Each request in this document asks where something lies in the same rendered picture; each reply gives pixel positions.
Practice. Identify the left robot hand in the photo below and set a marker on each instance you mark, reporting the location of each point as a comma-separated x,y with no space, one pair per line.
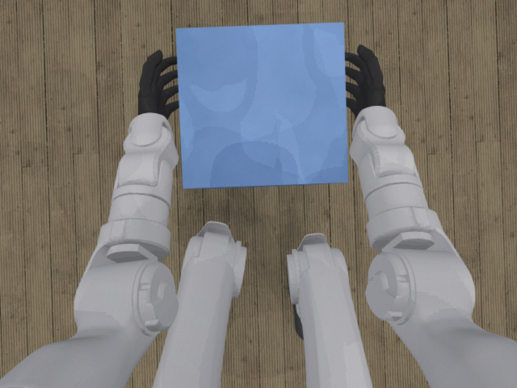
151,97

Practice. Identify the robot left forearm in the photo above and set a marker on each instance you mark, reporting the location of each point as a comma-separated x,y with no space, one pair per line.
140,203

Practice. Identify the right robot hand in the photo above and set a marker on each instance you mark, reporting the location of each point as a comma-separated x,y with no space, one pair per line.
370,90

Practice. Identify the robot right foot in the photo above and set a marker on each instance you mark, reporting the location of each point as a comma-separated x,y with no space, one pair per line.
298,324

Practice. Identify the left robot upper arm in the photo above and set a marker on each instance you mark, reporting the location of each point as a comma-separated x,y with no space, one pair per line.
119,309

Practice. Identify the carton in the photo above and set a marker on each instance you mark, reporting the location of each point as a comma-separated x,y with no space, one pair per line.
262,105

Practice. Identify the robot right shin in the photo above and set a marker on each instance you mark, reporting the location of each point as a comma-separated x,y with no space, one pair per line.
337,255

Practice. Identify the robot right forearm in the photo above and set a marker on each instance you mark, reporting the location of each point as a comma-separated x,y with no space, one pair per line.
398,213

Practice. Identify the right robot upper arm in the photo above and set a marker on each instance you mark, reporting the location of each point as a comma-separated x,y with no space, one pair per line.
427,297

